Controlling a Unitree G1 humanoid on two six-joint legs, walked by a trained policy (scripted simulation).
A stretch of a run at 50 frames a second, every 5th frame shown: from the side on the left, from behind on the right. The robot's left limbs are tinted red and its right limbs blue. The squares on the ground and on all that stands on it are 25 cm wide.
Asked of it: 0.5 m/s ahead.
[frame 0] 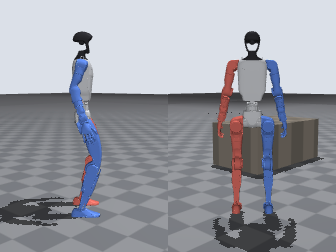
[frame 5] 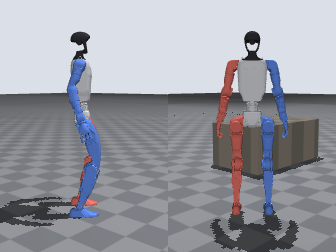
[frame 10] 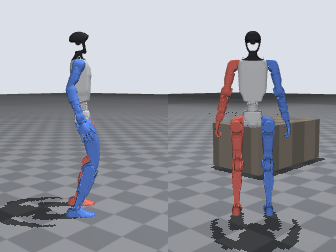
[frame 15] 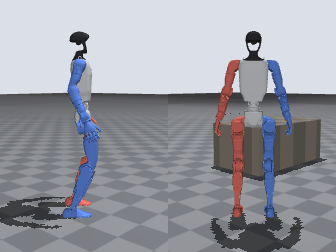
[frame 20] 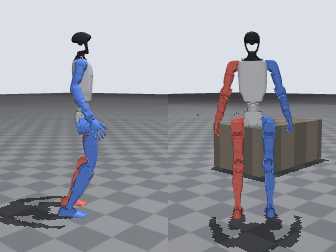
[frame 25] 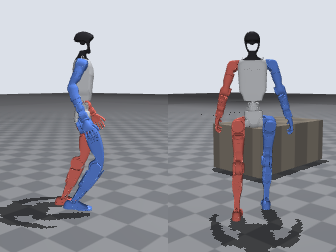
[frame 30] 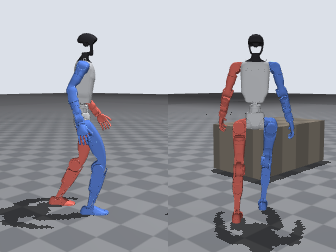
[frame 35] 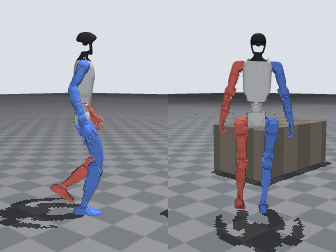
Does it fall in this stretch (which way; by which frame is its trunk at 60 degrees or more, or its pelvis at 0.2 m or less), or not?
no
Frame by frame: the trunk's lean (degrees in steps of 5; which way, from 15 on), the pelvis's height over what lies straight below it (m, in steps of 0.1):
0: 0, 0.8
5: 0, 0.8
10: 5, 0.8
15: 5, 0.8
20: 0, 0.8
25: 0, 0.8
30: 5, 0.8
35: 5, 0.8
